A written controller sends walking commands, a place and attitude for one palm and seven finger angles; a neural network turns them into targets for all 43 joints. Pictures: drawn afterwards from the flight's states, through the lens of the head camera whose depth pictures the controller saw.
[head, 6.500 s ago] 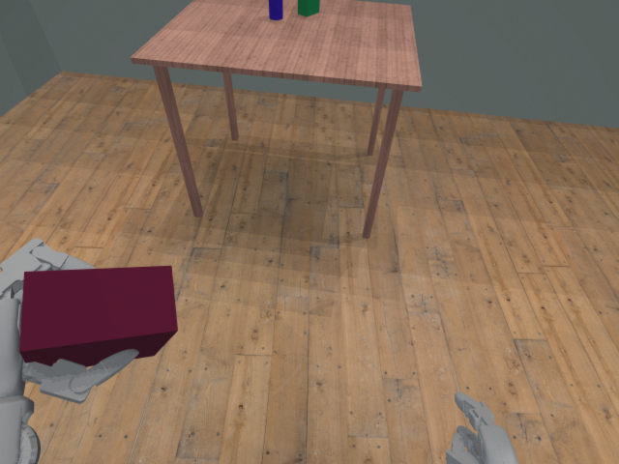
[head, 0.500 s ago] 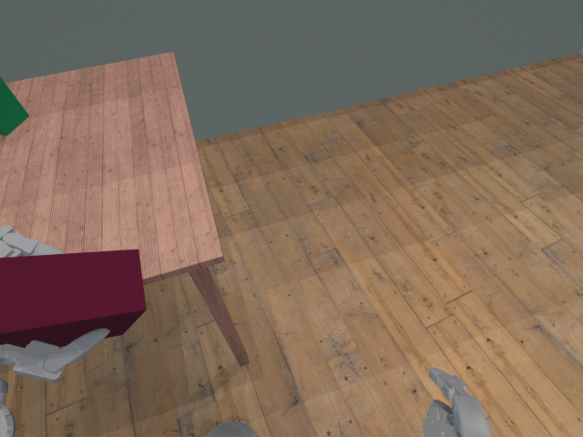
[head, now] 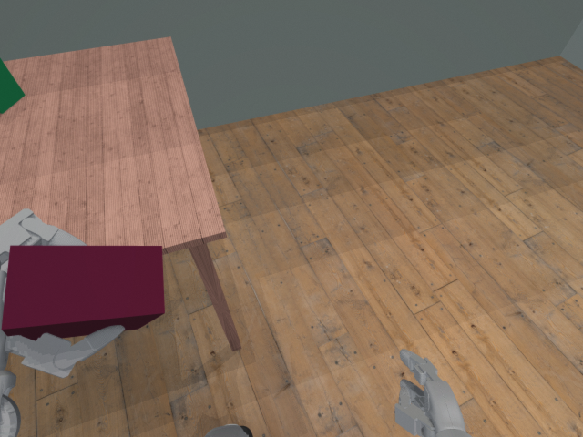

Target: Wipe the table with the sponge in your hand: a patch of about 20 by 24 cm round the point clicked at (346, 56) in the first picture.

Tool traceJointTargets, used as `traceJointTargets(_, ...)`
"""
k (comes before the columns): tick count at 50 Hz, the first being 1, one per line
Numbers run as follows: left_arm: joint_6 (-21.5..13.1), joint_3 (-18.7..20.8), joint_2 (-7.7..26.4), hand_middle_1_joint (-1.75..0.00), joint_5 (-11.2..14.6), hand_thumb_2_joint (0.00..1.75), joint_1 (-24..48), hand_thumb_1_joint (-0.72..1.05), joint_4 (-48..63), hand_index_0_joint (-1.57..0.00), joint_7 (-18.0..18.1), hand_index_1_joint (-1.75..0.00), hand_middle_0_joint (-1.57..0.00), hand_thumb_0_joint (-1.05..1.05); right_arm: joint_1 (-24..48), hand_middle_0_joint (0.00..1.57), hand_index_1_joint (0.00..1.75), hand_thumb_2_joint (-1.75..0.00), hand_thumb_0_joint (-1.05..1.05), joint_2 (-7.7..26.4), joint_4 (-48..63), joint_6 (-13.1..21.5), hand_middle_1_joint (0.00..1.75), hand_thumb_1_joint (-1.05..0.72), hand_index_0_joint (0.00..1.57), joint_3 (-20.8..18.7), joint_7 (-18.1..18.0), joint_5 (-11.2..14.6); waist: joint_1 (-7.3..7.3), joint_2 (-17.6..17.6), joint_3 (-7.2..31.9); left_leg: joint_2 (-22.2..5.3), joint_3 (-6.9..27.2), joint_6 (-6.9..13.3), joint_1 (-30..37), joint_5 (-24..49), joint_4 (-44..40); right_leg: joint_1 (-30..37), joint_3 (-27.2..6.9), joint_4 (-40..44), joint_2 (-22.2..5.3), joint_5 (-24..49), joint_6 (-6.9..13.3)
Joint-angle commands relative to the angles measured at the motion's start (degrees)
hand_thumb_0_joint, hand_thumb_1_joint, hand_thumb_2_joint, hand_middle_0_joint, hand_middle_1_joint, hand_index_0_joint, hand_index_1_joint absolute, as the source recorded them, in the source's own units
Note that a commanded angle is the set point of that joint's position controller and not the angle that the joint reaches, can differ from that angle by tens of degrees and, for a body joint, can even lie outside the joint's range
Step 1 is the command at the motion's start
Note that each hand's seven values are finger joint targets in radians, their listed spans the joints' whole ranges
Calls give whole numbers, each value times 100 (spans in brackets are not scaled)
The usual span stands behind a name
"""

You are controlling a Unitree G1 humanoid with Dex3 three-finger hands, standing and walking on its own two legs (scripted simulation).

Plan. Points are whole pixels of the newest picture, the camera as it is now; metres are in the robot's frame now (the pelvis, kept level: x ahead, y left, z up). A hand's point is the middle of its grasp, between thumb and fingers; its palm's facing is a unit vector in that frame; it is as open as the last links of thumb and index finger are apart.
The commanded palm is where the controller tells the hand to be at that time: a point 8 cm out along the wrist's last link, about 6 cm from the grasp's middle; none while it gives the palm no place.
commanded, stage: come to a stop and stand still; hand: left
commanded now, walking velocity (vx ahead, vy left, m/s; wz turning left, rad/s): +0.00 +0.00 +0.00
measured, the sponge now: (108, 294) +0.22 +0.20 +0.15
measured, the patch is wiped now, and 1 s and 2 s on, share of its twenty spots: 0.00 0.00 0.00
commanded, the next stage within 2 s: look again from close up in 1.72 s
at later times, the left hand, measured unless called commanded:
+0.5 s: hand (55, 382) +0.14 +0.21 +0.17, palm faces +0.41 -0.82 -0.40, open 10.2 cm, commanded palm +0.09 +0.25 +0.18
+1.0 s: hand (22, 396) +0.13 +0.23 +0.16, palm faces +0.40 -0.82 -0.42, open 10.2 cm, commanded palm +0.08 +0.27 +0.18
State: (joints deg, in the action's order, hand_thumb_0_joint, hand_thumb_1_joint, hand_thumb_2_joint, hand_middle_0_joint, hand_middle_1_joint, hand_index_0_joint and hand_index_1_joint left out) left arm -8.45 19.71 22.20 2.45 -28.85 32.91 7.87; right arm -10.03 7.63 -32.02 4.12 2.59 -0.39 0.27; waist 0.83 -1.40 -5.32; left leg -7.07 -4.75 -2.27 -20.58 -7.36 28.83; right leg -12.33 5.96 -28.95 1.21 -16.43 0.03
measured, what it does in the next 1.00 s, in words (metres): steps on the spot: left foot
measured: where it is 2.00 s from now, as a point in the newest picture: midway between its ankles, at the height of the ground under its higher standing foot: outside the picture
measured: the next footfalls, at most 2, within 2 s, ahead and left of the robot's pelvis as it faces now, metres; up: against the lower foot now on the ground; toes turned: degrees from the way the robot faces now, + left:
left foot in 0.30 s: -0.01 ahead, +0.10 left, +0.00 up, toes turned +4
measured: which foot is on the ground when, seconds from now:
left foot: down 0.00-0.02, up 0.04-0.28, down 0.30-1.00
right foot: down 0.00-1.00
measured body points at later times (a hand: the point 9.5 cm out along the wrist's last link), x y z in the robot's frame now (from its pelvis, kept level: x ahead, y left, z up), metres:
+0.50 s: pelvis -0.06 -0.03 +0.00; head -0.06 -0.03 +0.45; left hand +0.11 +0.25 +0.19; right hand +0.12 -0.27 -0.08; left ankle -0.05 +0.10 -0.73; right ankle -0.01 -0.09 -0.73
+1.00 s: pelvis -0.08 -0.01 +0.00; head -0.07 -0.01 +0.45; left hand +0.10 +0.27 +0.18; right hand +0.06 -0.24 -0.09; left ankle -0.05 +0.10 -0.73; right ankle -0.01 -0.09 -0.73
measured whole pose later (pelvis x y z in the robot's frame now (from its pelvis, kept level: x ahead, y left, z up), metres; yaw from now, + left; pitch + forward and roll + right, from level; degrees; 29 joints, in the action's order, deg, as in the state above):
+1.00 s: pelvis -0.08 -0.01 +0.00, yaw +0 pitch -1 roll +0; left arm -9.5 17.7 20.3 0.3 -28.0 26.3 9.6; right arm -14.7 12.0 -35.2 2.8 1.7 -3.7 -0.1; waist -0.1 -0.4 -1.7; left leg -1.1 -3.6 0.9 -14.9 -13.0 29.1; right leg -16.9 6.3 -25.2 1.4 -8.4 2.8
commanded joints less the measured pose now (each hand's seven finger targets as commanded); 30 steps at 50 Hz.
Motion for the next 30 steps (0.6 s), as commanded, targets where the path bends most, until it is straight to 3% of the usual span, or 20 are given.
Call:
traceJointTargets(1,-277,894,1169,-160,85,130,484,10,1175,-120,166,-160,-120,0,334,20,30,-90,0,752,791,179,30,-90,20,-349,-177,39,-133,823,1117,388,31,11,29,-1607,945,-6,-1721,1417,-1611,338,507)
traceJointTargets(2,-218,824,1066,-160,106,130,379,10,1054,-120,134,-160,-120,0,412,20,30,-90,0,840,752,205,30,-90,20,-422,-199,72,-23,1118,900,497,305,43,12,-1781,1690,-452,-1997,1608,-1772,-170,696)
traceJointTargets(4,-247,845,1002,-160,78,130,135,10,935,-120,154,-160,-120,0,466,20,30,-90,0,777,653,168,30,-90,20,-328,-240,32,-69,804,760,414,451,44,-350,-1593,2309,-356,-1731,1474,-1762,201,825)
traceJointTargets(5,-253,824,943,-160,93,130,151,10,850,-120,169,-160,-120,0,541,20,30,-90,0,767,616,123,30,-90,20,-287,-262,29,-69,646,865,416,440,32,-363,-1592,2137,-166,-1479,1311,-1686,564,816)
traceJointTargets(7,-316,785,886,-160,49,130,182,10,628,-120,189,-160,-120,0,528,20,30,-90,0,772,554,114,30,-90,20,-268,-342,22,-40,846,907,421,311,41,-406,-1527,1746,242,-1148,1133,-1564,1466,770)
traceJointTargets(9,-363,758,863,-160,9,130,268,10,434,-120,209,-160,-120,0,458,20,30,-90,0,853,528,145,30,-90,20,-312,-404,12,-15,887,944,470,221,89,-234,-1488,1255,409,-1191,1072,-1521,1863,752)
traceJointTargets(10,-373,674,812,-160,8,130,361,10,466,-120,214,-160,-120,0,453,20,30,-90,0,890,526,150,30,-90,20,-327,-417,27,-35,720,933,451,210,109,-71,-1383,835,440,-1174,1034,-1523,1787,717)
traceJointTargets(12,-420,660,779,-160,-25,130,226,10,385,-120,231,-160,-120,0,272,20,30,-90,0,923,501,141,30,-90,20,-356,-434,-5,-47,574,1102,516,157,162,373,-980,-43,581,-1178,887,-1363,1808,532)
traceJointTargets(13,-431,619,773,-160,-27,130,277,10,468,-120,240,-160,-120,0,192,20,30,-90,0,963,510,127,30,-90,20,-389,-436,-4,-93,407,1163,452,194,190,716,-579,-452,559,-1134,758,-1272,1720,388)
traceJointTargets(15,-485,520,780,-160,-48,130,391,10,794,-120,240,-160,-120,0,223,20,30,-90,0,1134,609,122,30,-90,20,-473,-442,17,-34,-249,1321,-188,686,361,1151,746,-673,402,-921,431,-833,1334,63)
traceJointTargets(16,-520,517,819,-160,-63,130,413,10,914,-120,244,-160,-120,0,265,20,30,-90,0,1186,661,122,30,-90,20,-485,-433,49,23,-459,1315,-435,872,444,1159,1041,-669,343,-850,393,-683,1150,-37)
traceJointTargets(18,-533,479,819,-160,-96,130,377,10,955,-120,231,-160,-120,0,337,20,30,-90,0,1072,660,125,30,-90,20,-384,-436,1,-34,-983,1082,-485,943,498,511,694,-751,487,-672,286,-578,1098,-60)
traceJointTargets(20,-578,483,899,-160,-153,130,858,10,1247,-120,240,-160,-120,0,379,20,30,-90,0,1100,671,163,30,-90,20,-373,-429,-22,-16,-891,837,-365,826,419,-187,-430,-893,729,-724,298,-598,639,-34)
traceJointTargets(23,-540,489,831,-160,-144,130,614,10,821,-120,257,-160,-120,0,201,20,30,-90,0,1081,648,213,30,-90,20,-409,-392,-19,-27,-341,777,90,514,334,-128,-1523,-533,368,-1242,998,-847,-217,80)
traceJointTargets(25,-474,567,879,-160,-113,130,565,10,643,-120,256,-160,-120,0,121,20,30,-90,0,1064,618,182,30,-90,20,-432,-359,-17,-71,140,816,329,327,278,298,-1642,46,-211,-1717,1596,-1188,-1086,196)
traceJointTargets(27,-393,498,821,-160,-100,130,566,10,406,-120,264,-160,-120,0,132,20,30,-90,0,990,595,121,30,-90,20,-398,-341,-1,-101,605,763,444,373,271,470,-1510,529,-544,-1986,1984,-1477,-1720,299)
traceJointTargets(29,-333,420,753,-160,-112,130,642,10,325,-120,260,-160,-120,0,195,20,30,-90,0,948,579,79,30,-90,20,-351,-331,-15,-115,726,748,459,432,295,568,-1361,536,-611,-1850,2006,-1523,-1695,373)
traceJointTargets(30,-328,421,732,-160,-102,130,645,10,278,-120,261,-160,-120,0,220,20,30,-90,0,972,570,68,30,-90,20,-337,-336,-24,-125,582,858,420,445,301,679,-1254,306,-557,-1645,1855,-1441,-1525,358)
